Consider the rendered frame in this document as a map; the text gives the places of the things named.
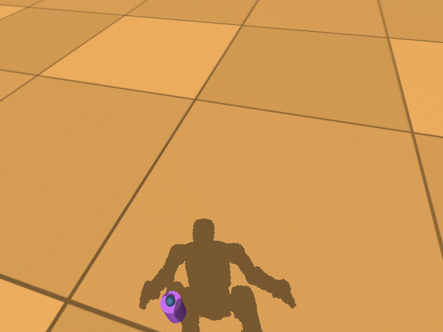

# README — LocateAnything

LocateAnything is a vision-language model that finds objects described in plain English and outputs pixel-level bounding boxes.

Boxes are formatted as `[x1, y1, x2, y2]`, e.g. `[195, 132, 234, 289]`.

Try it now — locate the bottle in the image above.
[161, 291, 186, 323]

